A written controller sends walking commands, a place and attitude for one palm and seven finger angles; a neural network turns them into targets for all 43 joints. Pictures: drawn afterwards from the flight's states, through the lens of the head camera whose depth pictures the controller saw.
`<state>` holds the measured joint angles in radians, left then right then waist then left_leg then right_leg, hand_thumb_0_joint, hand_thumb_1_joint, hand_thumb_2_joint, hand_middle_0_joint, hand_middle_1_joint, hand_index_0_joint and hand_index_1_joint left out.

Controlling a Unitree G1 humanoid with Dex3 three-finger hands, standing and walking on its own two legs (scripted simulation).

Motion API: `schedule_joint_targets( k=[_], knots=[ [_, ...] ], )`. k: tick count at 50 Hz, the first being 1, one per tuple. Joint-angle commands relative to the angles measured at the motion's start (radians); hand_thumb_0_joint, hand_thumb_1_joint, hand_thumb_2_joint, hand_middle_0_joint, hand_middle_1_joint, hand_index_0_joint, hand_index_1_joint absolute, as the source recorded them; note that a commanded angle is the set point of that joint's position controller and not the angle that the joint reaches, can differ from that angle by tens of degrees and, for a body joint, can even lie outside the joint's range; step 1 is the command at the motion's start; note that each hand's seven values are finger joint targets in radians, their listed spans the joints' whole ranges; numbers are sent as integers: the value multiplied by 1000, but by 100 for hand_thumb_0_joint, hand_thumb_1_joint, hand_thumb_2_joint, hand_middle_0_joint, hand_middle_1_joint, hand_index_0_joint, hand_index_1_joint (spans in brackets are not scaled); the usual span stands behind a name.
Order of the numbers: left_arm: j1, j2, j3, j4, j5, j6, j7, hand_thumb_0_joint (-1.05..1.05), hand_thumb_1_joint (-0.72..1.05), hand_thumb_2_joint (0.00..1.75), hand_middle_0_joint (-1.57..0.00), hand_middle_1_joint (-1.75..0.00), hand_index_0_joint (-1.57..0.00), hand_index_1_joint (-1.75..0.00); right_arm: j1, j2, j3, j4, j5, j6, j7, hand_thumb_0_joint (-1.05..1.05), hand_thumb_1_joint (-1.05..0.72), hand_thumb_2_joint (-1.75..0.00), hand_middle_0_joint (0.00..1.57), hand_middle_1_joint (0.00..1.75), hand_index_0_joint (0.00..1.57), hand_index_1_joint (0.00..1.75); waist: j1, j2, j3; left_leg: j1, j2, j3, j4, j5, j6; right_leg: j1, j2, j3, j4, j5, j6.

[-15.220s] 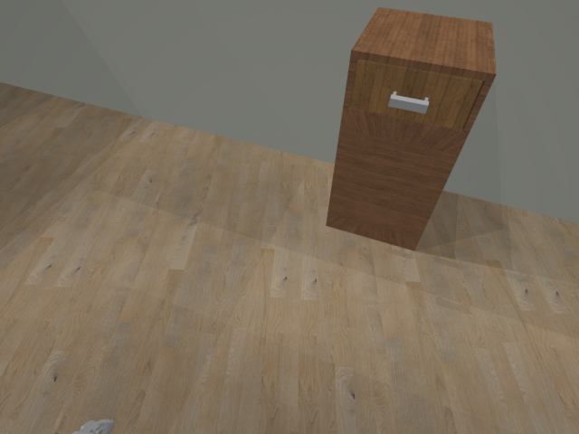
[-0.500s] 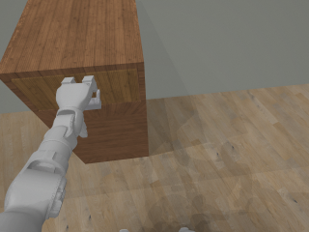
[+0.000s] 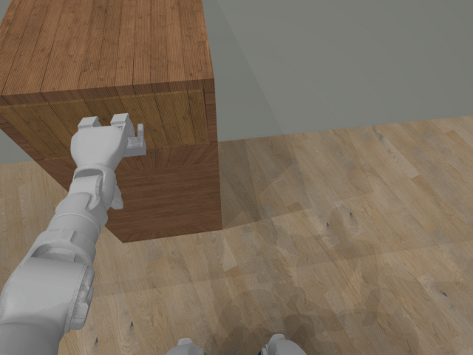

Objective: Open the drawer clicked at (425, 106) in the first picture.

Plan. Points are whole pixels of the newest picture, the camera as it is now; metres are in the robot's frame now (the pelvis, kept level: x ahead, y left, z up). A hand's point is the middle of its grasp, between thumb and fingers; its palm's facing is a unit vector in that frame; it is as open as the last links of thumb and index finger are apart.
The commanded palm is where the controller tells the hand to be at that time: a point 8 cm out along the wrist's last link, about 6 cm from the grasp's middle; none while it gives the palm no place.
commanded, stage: lower the fingers behind the handle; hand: left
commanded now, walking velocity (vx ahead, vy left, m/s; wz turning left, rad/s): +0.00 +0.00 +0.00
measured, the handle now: (116, 139) +0.53 +0.22 -0.02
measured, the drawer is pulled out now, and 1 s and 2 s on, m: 0.00 0.00 0.01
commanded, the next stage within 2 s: close the thumb around the handle in 0.82 s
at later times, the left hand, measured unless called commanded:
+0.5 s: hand (118, 169) +0.47 +0.21 -0.03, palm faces -0.05 -0.03 -1.00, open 14.0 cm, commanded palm +0.45 +0.20 +0.02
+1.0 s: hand (118, 169) +0.47 +0.21 -0.03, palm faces -0.06 -0.03 -1.00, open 13.7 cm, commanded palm +0.45 +0.20 +0.02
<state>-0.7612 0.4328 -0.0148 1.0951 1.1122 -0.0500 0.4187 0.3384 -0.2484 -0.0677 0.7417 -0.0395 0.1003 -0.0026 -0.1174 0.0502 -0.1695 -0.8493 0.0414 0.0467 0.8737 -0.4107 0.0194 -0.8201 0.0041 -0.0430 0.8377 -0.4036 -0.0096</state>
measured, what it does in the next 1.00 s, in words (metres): stands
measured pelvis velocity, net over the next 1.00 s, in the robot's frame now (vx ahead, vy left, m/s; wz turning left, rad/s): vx -0.01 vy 0.01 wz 0.00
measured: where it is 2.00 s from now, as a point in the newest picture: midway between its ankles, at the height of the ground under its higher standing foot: outside the picture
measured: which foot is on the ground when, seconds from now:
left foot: down 0.00-1.00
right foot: down 0.00-1.00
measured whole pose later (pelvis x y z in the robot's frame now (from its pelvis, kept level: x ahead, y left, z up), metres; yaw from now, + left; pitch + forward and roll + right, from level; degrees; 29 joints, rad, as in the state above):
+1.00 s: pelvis -0.01 +0.01 -0.02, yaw +0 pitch +25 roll -2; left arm -0.80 0.42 -0.04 1.12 1.11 -0.01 0.45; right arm 0.34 -0.24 -0.05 0.75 -0.05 0.09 0.00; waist -0.13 0.06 -0.18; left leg -0.97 0.04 0.04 0.99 -0.45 0.03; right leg -0.93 0.00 -0.05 0.94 -0.43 0.00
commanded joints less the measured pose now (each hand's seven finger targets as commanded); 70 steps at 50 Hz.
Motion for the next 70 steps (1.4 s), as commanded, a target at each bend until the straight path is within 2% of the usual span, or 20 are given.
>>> schedule_joint_targets(
  k=[1, 8, 10, 14, 22, 24, 26, 30, 32, 36, 38, 42, 46, 50, 53, 55, 57, 62, 66, 70],
  knots=[
    [-409, 192, 24, -178, -3, 5, 44, 0, -50, 30, -30, -120, -30, -120, 144, -156, -59, -45, 1, -10, -8, 0, -90, -90, 20, 30, 20, 30, -26, 29, -431, 317, -49, -37, -25, 445, 21, 154, 50, 14, -61, 409, -20],
    [-398, 186, 27, -153, 1, 21, 55, 0, -50, 30, -30, -120, -30, -120, 143, -159, -55, -41, -3, -8, -2, 0, -90, -90, 20, 30, 20, 30, -21, 39, -429, 313, -43, -50, -10, 427, 16, 99, 54, 2, -40, 351, -25],
    [-411, 168, 15, -147, 1, 21, 56, 0, -50, 30, -30, -120, -30, -120, 148, -158, -54, -39, -6, -8, -1, 0, -90, -90, 20, 30, 20, 30, -32, 33, -414, 309, -38, -54, -4, 432, 16, 80, 54, -1, -34, 350, -24],
    [-383, 205, 49, -144, 4, 25, 61, 0, -50, 30, -30, -120, -30, -120, 140, -163, -49, -42, -10, -4, 2, 0, -90, -90, 20, 30, 20, 30, -11, 47, -432, 294, -38, -56, 7, 445, 14, 75, 54, -2, -12, 350, -28],
    [-424, 144, -8, -100, 10, 54, 71, 0, -50, 30, -30, -120, -30, -120, 144, -162, -48, -42, -7, -10, 3, 0, -90, -90, 20, 30, 20, 30, -45, 30, -381, 255, -30, -69, 23, 363, 13, -12, 54, -12, -1, 261, -26],
    [-460, 193, 24, -131, 4, 53, 69, 0, -50, 30, -30, -120, -30, -120, 144, -167, -46, -43, -9, -12, -1, 0, -90, -90, 20, 30, 20, 30, -40, 44, -426, 271, -30, -74, 26, 371, 13, -1, 53, -9, 6, 263, -27],
    [-467, 187, 20, -163, 6, 46, 69, 0, -50, 30, -30, -120, -30, -120, 152, -163, -48, -46, -11, -14, -1, 0, -90, -90, 20, 30, 20, 30, -35, 85, -476, 315, -28, -76, 34, 413, 10, -3, 54, -12, 14, 282, -27],
    [-442, 195, 28, -136, -5, 51, 64, 0, -50, 30, -30, -120, -30, -120, 156, -164, -44, -41, -8, -13, -4, 0, -90, -90, 20, 30, 20, 30, -39, 35, -455, 279, -29, -73, 35, 400, 15, 23, 55, -9, 10, 294, -23],
    [-442, 186, 13, -118, -4, 56, 61, 0, -50, 30, -30, -120, -30, -120, 150, -163, -41, -42, -5, -13, -6, 0, -90, -90, 20, 30, 20, 30, -44, 33, -420, 251, -33, -67, 30, 361, 17, 17, 54, -7, 0, 273, -23],
    [-442, 187, 17, -148, -5, 45, 61, 0, -50, 30, -30, -120, -30, -120, 154, -163, -43, -45, -6, -18, -6, 0, -90, -90, 20, 30, 20, 30, -35, 61, -455, 288, -31, -72, 28, 384, 14, 15, 55, -9, 3, 276, -26],
    [-454, 159, -4, -151, -3, 43, 62, 0, -50, 30, -30, -120, -30, -120, 155, -158, -45, -43, -6, -20, -7, 0, -90, -90, 20, 30, 20, 30, -46, 53, -437, 282, -30, -70, 29, 381, 14, 11, 55, -9, -1, 278, -24],
    [-423, 175, 11, -137, -6, 41, 60, 0, -50, 30, -30, -120, -30, -120, 156, -160, -44, -40, -6, -21, -7, 0, -90, -90, 20, 30, 20, 30, -37, 42, -429, 261, -34, -65, 30, 378, 16, 29, 55, -6, -1, 292, -24],
    [-447, 172, 4, -143, -5, 40, 63, 0, -50, 30, -30, -120, -30, -120, 158, -159, -44, -35, -6, -23, -7, 0, -90, -90, 20, 30, 20, 30, -49, 40, -432, 261, -33, -63, 35, 376, 19, 24, 55, -4, -1, 296, -23],
    [-445, 181, 12, -158, -7, 39, 62, 0, -28, 40, -32, -122, -32, -122, 163, -158, -45, -37, -7, -22, -6, 0, -90, -90, 20, 30, 20, 30, -39, 54, -462, 273, -37, -60, 37, 402, 18, 50, 55, -1, 2, 328, -24],
    [-417, 181, 14, -144, -11, 43, 58, 0, -11, 47, -33, -124, -33, -124, 156, -157, -44, -37, -5, -19, -6, 0, -90, -90, 20, 30, 20, 30, -39, 31, -441, 248, -40, -50, 36, 391, 22, 70, 54, 3, -6, 341, -21],
    [-406, 213, 39, -153, -10, 36, 56, 0, 0, 52, -34, -125, -34, -125, 157, -159, -43, -37, -6, -17, -8, 0, -90, -90, 20, 30, 20, 30, -30, 29, -464, 248, -40, -51, 40, 412, 21, 89, 52, 5, 4, 370, -21],
    [-408, 168, 6, -159, -6, 34, 56, 0, 12, 56, -34, -127, -34, -127, 152, -154, -45, -40, -4, -18, -7, 0, -90, -90, 20, 30, 20, 30, -36, 38, -437, 253, -38, -50, 36, 403, 20, 67, 53, 2, -3, 353, -21],
    [-395, 178, 16, -150, -6, 36, 58, 0, 40, 68, -36, -130, -36, -130, 150, -155, -46, -39, -4, -17, -5, 0, -90, -90, 20, 30, 20, 30, -34, 31, -429, 253, -38, -50, 40, 404, 19, 62, 54, 2, -3, 349, -22],
    [-389, 153, 10, -183, -10, 31, 61, 0, 62, 78, -38, -132, -38, -132, 154, -153, -51, -41, -7, -18, -2, 0, -90, -90, 20, 30, 20, 30, -29, 49, -472, 295, -34, -55, 43, 458, 16, 69, 55, -1, 4, 383, -22],
    [-341, 184, 36, -175, -16, 33, 54, 0, 84, 88, -40, -134, -40, -134, 148, -154, -47, -44, -7, -11, -3, 0, -90, -90, 20, 30, 20, 30, -18, 24, -466, 266, -39, -46, 38, 453, 19, 113, 53, 5, 1, 413, -20]
  ],
)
